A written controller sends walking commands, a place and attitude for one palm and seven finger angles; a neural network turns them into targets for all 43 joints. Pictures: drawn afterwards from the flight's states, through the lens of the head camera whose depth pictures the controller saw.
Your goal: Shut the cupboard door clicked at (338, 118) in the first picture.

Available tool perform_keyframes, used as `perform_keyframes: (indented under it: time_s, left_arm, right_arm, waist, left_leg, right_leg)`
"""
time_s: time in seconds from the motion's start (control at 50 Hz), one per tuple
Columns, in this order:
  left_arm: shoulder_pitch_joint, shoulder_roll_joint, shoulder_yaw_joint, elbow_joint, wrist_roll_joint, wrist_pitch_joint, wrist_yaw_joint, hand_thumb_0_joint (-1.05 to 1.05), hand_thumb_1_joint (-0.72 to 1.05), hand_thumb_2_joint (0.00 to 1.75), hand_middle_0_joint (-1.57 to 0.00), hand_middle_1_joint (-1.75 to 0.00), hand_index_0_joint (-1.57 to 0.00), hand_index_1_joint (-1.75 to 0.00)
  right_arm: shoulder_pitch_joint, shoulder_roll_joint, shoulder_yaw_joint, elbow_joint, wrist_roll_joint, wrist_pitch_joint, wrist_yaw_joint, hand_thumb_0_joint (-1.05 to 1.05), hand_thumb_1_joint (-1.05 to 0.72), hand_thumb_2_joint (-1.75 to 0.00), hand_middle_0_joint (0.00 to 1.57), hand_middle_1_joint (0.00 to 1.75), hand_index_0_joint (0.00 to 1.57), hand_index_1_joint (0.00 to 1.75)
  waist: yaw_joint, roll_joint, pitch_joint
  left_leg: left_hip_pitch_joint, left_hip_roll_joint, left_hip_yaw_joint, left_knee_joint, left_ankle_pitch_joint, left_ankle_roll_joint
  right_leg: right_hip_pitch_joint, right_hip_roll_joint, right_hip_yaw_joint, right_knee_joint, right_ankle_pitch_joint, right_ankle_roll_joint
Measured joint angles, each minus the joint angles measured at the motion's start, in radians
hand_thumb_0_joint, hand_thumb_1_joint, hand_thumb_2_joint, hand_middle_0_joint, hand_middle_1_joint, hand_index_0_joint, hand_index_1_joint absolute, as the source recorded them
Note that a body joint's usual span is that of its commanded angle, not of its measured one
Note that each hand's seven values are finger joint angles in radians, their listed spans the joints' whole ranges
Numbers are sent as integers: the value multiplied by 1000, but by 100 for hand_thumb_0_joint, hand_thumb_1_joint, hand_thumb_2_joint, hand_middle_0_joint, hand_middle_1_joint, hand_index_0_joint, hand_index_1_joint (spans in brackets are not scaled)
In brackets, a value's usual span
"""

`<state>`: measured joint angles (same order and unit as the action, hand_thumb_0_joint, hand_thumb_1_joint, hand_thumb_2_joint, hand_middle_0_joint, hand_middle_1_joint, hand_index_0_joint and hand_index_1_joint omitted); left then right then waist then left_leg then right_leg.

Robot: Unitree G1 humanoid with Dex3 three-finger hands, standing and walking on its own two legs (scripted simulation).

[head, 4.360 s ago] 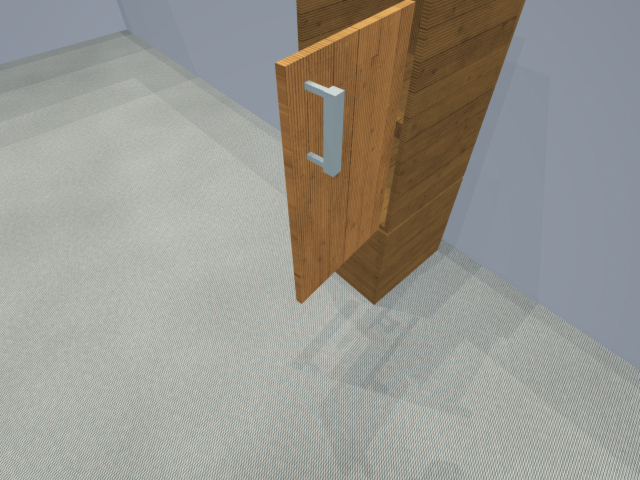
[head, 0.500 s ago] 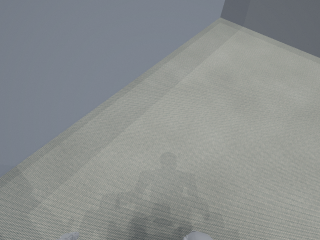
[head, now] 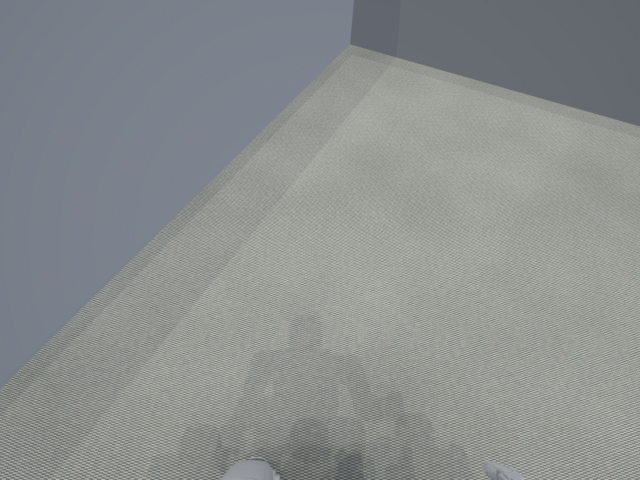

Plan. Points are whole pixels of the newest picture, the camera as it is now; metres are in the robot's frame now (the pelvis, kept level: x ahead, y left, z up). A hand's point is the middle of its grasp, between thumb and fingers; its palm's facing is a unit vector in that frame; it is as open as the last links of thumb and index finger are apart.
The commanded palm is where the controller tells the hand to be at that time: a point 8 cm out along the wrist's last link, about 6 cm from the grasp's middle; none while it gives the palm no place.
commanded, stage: walk around to get in front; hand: left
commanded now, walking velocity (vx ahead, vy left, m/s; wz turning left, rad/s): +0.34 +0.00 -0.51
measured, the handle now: out of the picture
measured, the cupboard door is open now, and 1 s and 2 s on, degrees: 97 97 97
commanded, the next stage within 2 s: walk to a spot facing it in 0.92 s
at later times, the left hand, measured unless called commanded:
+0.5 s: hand (304, 299) +0.43 +0.07 -0.16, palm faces -0.36 -0.90 -0.24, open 7.4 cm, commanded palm none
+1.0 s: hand (325, 310) +0.42 +0.03 -0.19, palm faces -0.24 -0.96 -0.15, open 7.3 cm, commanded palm none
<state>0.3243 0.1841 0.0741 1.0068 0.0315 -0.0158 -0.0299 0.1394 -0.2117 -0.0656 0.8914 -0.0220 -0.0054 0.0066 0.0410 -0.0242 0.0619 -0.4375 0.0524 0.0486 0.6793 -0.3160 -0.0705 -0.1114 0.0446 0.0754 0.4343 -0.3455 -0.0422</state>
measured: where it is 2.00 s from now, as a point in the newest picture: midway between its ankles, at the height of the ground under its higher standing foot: (411, 336)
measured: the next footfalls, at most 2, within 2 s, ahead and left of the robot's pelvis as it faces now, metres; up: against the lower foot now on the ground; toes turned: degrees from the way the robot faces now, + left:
left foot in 0.04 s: +0.11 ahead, +0.13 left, +0.00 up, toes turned +2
right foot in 0.48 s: +0.29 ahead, -0.17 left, +0.00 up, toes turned -25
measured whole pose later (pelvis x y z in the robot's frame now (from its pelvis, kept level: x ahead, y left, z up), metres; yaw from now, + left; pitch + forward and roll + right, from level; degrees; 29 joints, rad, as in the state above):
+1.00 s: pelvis +0.45 -0.15 -0.02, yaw -19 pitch +0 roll +0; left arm 0.43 0.14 0.03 1.17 0.02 -0.07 0.00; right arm 0.07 -0.17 -0.04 0.99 -0.03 -0.05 0.01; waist 0.03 -0.03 0.05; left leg -0.44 0.03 0.15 0.59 -0.17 0.03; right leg 0.08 0.03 -0.11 0.46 -0.49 -0.06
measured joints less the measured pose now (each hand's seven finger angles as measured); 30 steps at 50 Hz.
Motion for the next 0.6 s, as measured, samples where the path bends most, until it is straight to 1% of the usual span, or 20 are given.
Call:
perform_keyframes:
  time_s: [0.02,0.04,0.06,0.08,0.1,0.14,0.16,0.2,0.26,0.32,0.38,0.44,0.46,0.48,0.5,0.52,0.54,0.56,0.58,0.6]
  left_arm:
    - [9,3,3,5,-2,2,0,0,90,90,-21,-30,-21,-30]
    - [22,5,7,7,-5,4,0,1,90,90,-21,-30,-21,-30]
    - [23,8,10,14,-9,8,-1,1,90,90,-21,-30,-21,-30]
    - [16,15,12,23,-10,15,-2,1,90,90,-21,-30,-21,-30]
    - [8,22,16,28,-7,21,-3,1,90,90,-20,-30,-21,-30]
    - [-16,36,24,30,2,25,-11,1,90,90,-20,-30,-20,-30]
    - [-32,42,27,24,6,26,-15,1,91,90,-20,-30,-20,-30]
    - [-66,50,30,2,10,27,-22,1,91,90,-20,-30,-20,-30]
    - [-118,51,29,-34,9,26,-24,1,91,90,-20,-30,-20,-30]
    - [-171,46,24,-58,10,28,-26,1,91,90,-20,-30,-20,-30]
    - [-225,41,17,-73,9,28,-27,1,91,90,-20,-30,-20,-30]
    - [-270,38,8,-86,6,19,-27,1,91,90,-20,-30,-20,-30]
    - [-280,39,4,-93,6,8,-26,1,91,90,-20,-30,-20,-30]
    - [-286,43,2,-99,7,-9,-23,0,91,90,-20,-30,-20,-30]
    - [-292,41,4,-101,4,-26,-16,0,91,90,-20,-30,-20,-30]
    - [-293,36,1,-100,-4,-37,-7,0,91,90,-20,-30,-20,-30]
    - [-288,30,-3,-95,-11,-42,1,0,91,90,-20,-30,-20,-30]
    - [-277,22,-7,-87,-15,-42,7,0,91,90,-20,-30,-20,-30]
    - [-261,15,-13,-76,-18,-41,12,0,91,90,-20,-30,-20,-30]
    - [-241,7,-17,-62,-19,-40,16,0,91,90,-20,-30,-20,-30]
  right_arm:
    - [-3,3,5,-5,0,-11,-2,0,-91,-90,20,30,20,30]
    - [-2,2,12,-13,-2,-26,-5,0,-91,-90,20,30,20,30]
    - [-6,5,15,-17,-8,-43,-10,0,-91,-90,20,30,20,30]
    - [-8,13,21,-20,-13,-53,-15,0,-91,-90,20,30,20,30]
    - [-3,21,28,-24,-17,-57,-18,0,-91,-90,20,30,20,30]
    - [26,37,36,-26,-20,-63,-21,0,-91,-90,21,30,20,30]
    - [45,44,39,-21,-20,-64,-23,0,-91,-90,21,30,20,30]
    - [83,54,42,2,-18,-70,-28,0,-91,-90,21,30,20,30]
    - [144,54,36,44,-16,-71,-37,0,-92,-90,21,30,20,30]
    - [207,40,29,85,-19,-64,-33,0,-92,-90,21,30,20,30]
    - [267,26,23,122,-23,-51,-28,0,-92,-90,20,30,20,30]
    - [324,16,24,158,-23,-38,-24,0,-92,-90,20,30,20,30]
    - [344,17,25,171,-21,-32,-22,0,-91,-90,20,30,20,30]
    - [360,23,28,186,-15,-24,-17,0,-91,-90,20,30,20,30]
    - [353,26,31,202,-7,-11,-14,0,-91,-90,20,30,20,30]
    - [335,28,32,211,-1,1,-11,0,-91,-90,20,30,20,30]
    - [313,28,30,215,3,7,-9,1,-91,-90,20,30,20,30]
    - [290,30,26,213,4,8,-10,1,-91,-90,20,30,20,30]
    - [265,31,24,207,4,7,-11,1,-91,-90,20,30,20,30]
    - [239,33,22,196,2,4,-13,1,-91,-90,20,30,20,30]
  waist:
    - [3,-5,-4]
    - [4,-3,-12]
    - [0,-5,-13]
    - [-2,-13,-8]
    - [-4,-20,-5]
    - [-14,-27,-9]
    - [-17,-27,-11]
    - [-21,-21,-10]
    - [-31,-4,-6]
    - [-53,14,-2]
    - [-83,27,7]
    - [-110,41,16]
    - [-113,42,18]
    - [-111,31,17]
    - [-103,27,26]
    - [-103,25,39]
    - [-106,27,50]
    - [-107,27,56]
    - [-107,28,56]
    - [-108,27,53]
  left_leg:
    - [34,-9,7,-65,19,4]
    - [71,-10,10,-133,32,16]
    - [70,-8,18,-127,87,39]
    - [70,-6,36,-93,81,60]
    - [85,-1,56,-80,59,72]
    - [131,8,85,-109,29,79]
    - [157,12,98,-138,28,74]
    - [209,20,123,-200,36,64]
    - [282,33,162,-271,34,58]
    - [349,44,203,-309,8,43]
    - [412,54,241,-316,-37,18]
    - [462,80,267,-277,-106,-19]
    - [462,97,267,-224,-139,-28]
    - [434,113,261,-116,-167,-24]
    - [373,120,212,58,-195,-13]
    - [298,110,143,243,-203,0]
    - [226,98,89,393,-178,11]
    - [161,90,57,492,-142,17]
    - [102,87,40,542,-105,20]
    - [51,89,31,553,-73,22]
  right_leg:
    - [1,0,11,24,-24,6]
    - [-12,7,23,70,-57,9]
    - [-51,8,18,179,-102,7]
    - [-103,5,9,327,-135,4]
    - [-159,-1,-6,470,-141,2]
    - [-268,-25,-49,680,-81,6]
    - [-315,-41,-69,741,-39,12]
    - [-397,-71,-94,792,30,25]
    - [-485,-102,-113,750,82,36]
    - [-515,-123,-134,597,127,36]
    - [-494,-126,-162,412,141,23]
    - [-433,-101,-196,286,115,-10]
    - [-393,-87,-207,242,114,-25]
    - [-361,-82,-205,217,97,-45]
    - [-366,-75,-201,258,74,-55]
    - [-357,-69,-200,285,54,-58]
    - [-331,-61,-203,281,44,-58]
    - [-299,-53,-204,256,47,-52]
    - [-266,-44,-202,220,54,-50]
    - [-232,-35,-200,180,60,-53]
